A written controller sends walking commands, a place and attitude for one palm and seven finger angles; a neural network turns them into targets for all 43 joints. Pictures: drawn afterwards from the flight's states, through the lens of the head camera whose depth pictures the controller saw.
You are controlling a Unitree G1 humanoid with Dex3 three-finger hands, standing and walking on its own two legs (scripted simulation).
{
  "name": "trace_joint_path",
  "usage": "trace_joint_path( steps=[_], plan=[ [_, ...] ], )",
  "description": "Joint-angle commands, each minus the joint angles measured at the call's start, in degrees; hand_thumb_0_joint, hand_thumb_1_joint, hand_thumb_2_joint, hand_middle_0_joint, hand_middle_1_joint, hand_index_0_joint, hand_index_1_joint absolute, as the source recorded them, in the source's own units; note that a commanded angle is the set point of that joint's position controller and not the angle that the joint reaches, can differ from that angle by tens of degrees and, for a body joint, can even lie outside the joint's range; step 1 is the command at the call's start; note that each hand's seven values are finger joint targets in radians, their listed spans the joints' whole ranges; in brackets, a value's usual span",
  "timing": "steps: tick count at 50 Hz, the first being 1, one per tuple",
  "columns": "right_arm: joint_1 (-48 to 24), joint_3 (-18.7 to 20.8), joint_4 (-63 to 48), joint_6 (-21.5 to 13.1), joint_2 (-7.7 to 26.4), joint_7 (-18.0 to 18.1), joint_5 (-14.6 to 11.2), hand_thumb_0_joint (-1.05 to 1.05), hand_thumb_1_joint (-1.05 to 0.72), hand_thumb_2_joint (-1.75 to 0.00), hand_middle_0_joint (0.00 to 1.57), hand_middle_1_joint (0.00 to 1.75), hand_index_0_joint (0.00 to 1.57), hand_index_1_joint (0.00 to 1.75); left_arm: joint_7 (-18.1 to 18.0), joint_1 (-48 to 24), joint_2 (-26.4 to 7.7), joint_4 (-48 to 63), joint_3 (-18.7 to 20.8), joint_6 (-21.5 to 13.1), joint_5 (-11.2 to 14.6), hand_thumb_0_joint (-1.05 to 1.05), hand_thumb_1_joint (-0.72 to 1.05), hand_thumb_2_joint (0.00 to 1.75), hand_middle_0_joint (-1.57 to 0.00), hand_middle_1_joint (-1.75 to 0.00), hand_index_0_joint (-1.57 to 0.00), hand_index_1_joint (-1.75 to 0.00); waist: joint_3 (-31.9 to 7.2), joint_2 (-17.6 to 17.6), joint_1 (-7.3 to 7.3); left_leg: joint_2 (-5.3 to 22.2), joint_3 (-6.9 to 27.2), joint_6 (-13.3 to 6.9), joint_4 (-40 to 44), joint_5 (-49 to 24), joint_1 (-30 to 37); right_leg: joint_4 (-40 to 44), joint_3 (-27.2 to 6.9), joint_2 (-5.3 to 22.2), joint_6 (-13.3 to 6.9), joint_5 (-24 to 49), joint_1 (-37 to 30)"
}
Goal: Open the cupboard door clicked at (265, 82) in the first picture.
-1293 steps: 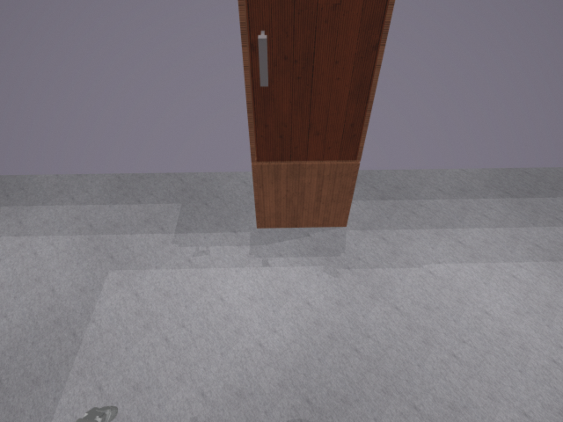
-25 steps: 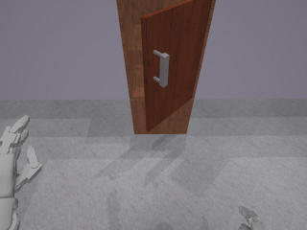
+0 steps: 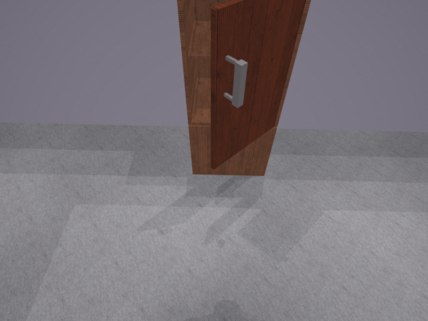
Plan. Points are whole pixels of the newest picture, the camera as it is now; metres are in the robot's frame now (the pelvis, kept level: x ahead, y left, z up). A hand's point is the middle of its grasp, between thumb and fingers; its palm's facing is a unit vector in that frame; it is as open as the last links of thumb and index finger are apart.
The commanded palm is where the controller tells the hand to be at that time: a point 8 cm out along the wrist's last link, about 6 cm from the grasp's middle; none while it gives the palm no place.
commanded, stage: let the arm hang, fingers relaxed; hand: left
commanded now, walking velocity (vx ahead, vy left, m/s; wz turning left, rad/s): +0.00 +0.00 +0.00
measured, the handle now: (233, 81) +0.71 +0.01 +0.05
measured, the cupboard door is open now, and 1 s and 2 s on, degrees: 44 44 44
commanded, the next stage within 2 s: look to check the result in 0.56 s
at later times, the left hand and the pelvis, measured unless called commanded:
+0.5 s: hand out of the picture +0.08 +0.21 -0.16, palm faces -0.02 -0.96 -0.28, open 7.4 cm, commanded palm none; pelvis +0.01 -0.01 +0.00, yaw -1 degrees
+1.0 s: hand out of the picture +0.08 +0.21 -0.16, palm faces -0.02 -0.95 -0.31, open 7.4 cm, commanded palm none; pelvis +0.03 -0.01 +0.01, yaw -1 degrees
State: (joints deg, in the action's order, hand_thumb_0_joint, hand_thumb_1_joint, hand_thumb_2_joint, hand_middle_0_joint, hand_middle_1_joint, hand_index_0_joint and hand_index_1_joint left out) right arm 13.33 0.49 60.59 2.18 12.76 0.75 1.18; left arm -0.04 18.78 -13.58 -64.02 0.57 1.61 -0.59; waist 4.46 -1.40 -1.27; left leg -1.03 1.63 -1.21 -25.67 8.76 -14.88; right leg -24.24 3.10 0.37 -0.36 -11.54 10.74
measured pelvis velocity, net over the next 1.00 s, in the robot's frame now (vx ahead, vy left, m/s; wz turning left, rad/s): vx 0.03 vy -0.01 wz -0.03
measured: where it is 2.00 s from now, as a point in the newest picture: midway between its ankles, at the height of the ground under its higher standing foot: outside the picture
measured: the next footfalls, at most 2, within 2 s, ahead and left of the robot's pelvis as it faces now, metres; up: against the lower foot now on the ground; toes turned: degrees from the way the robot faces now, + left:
none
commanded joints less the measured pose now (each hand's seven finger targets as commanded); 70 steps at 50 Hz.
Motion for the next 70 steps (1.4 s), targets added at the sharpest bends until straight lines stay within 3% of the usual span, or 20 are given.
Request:
trace_joint_path(
  steps=[1,4,14,18,25,34,40,62,65,68,70],
  plan=[
    [0.76,2.25,-1.59,-1.78,9.27,0.76,-0.10,0.00,-0.90,-0.90,0.20,0.30,0.20,0.30,-0.79,-2.18,-8.35,1.90,1.54,-2.19,-0.19,0.00,0.90,0.90,-0.20,-0.30,-0.20,-0.30,-0.28,1.96,1.77,5.71,7.40,-1.67,8.45,13.39,0.36,7.24,-6.87,4.42,-3.08,-12.60,4.31],
    [1.52,2.31,-0.39,-1.89,8.93,0.68,-0.07,0.00,-0.90,-0.90,0.20,0.30,0.20,0.30,-0.89,-2.34,-8.86,1.09,1.72,-2.29,-0.11,0.00,0.90,0.90,-0.20,-0.30,-0.20,-0.30,-0.50,3.54,1.74,5.31,6.36,-1.65,7.49,11.74,1.20,7.95,-7.37,5.02,-3.34,-14.14,5.00],
    [0.94,2.21,1.65,-2.35,9.41,0.41,0.18,0.00,-0.90,-0.90,0.20,0.30,0.20,0.30,-1.04,-5.15,-10.74,0.93,2.32,-2.41,-0.10,0.00,0.90,0.90,-0.20,-0.30,-0.20,-0.30,1.52,1.50,1.29,5.45,6.56,-1.50,8.93,10.41,-0.60,7.36,-7.91,5.29,-3.48,-12.84,4.18],
    [0.41,2.15,1.86,-2.78,9.73,0.32,0.14,0.00,-0.90,-0.90,0.20,0.30,0.20,0.30,-1.05,-6.78,-11.50,1.33,2.54,-2.79,-0.05,0.00,0.90,0.90,-0.20,-0.30,-0.20,-0.30,-0.61,1.77,1.27,5.62,6.14,-1.33,8.62,6.32,0.45,7.23,-8.00,5.61,-3.43,-9.46,1.82],
    [-1.46,1.86,1.99,-3.27,10.63,0.41,0.08,0.00,-0.90,-0.90,0.20,0.30,0.20,0.30,-1.03,-9.38,-11.47,1.53,2.37,-3.16,0.12,0.00,0.90,0.90,-0.20,-0.30,-0.20,-0.30,-2.78,-0.73,1.42,6.23,5.98,-0.84,8.58,-0.85,2.96,7.19,-7.63,5.89,-3.03,-3.05,-0.75],
    [-3.62,1.65,1.99,-3.21,11.48,0.50,-0.08,0.00,-0.90,-0.90,0.20,0.30,0.20,0.30,-1.10,-10.79,-11.72,1.35,2.13,-3.43,0.17,0.00,0.90,0.90,-0.20,-0.30,-0.20,-0.30,-4.40,0.53,1.76,6.78,5.30,-0.52,8.37,-5.29,6.10,8.19,-7.50,6.14,-2.61,2.34,-2.29],
    [-4.64,1.74,1.90,-3.01,12.08,0.53,-0.15,0.00,-0.90,-0.90,0.20,0.30,0.20,0.30,-1.22,-10.98,-11.88,1.12,1.95,-3.60,0.20,0.00,0.90,0.90,-0.20,-0.30,-0.20,-0.30,-4.45,1.89,1.98,6.89,4.69,-0.35,8.23,-6.29,7.86,8.94,-7.54,6.21,-2.36,4.73,-2.22],
    [-6.27,1.55,2.00,-3.19,13.11,0.76,-0.35,0.00,-0.90,-0.90,0.20,0.30,0.20,0.30,-1.40,-10.17,-12.75,0.68,2.14,-3.82,0.16,0.00,0.90,0.90,-0.20,-0.30,-0.20,-0.30,-6.30,1.84,1.58,7.48,3.99,-0.32,8.43,-10.43,10.53,8.98,-7.38,6.47,-2.29,11.18,-4.89],
    [-6.05,1.58,2.15,-3.19,13.01,0.89,-0.17,0.00,-0.90,-0.90,0.20,0.30,0.20,0.30,-1.35,-10.48,-12.63,0.76,2.16,-3.66,0.20,0.00,0.90,0.90,-0.20,-0.30,-0.20,-0.30,-5.48,0.97,1.74,7.69,3.47,-0.13,8.39,-10.61,10.66,8.80,-7.92,6.41,-2.46,12.15,-4.37],
    [-2.39,0.93,2.62,-2.09,7.55,1.25,-0.08,0.00,-0.90,-0.90,0.20,0.30,0.20,0.30,-1.64,-8.66,-8.21,0.97,1.81,-2.10,0.23,0.00,0.90,0.90,-0.20,-0.30,-0.20,-0.30,-4.85,1.46,2.07,8.09,0.77,0.78,5.22,-10.38,9.98,6.04,-8.68,6.42,-1.98,16.09,-2.79],
    [-1.43,1.53,1.83,-1.56,8.32,1.56,-0.08,0.00,-0.90,-0.90,0.20,0.30,0.20,0.30,-1.51,-8.41,-8.79,1.96,2.47,-1.33,0.11,0.00,0.90,0.90,-0.20,-0.30,-0.20,-0.30,-4.30,1.77,2.10,8.43,-0.49,0.93,3.62,-7.96,8.82,4.06,-10.13,5.99,-2.32,16.06,-1.63]
  ],
)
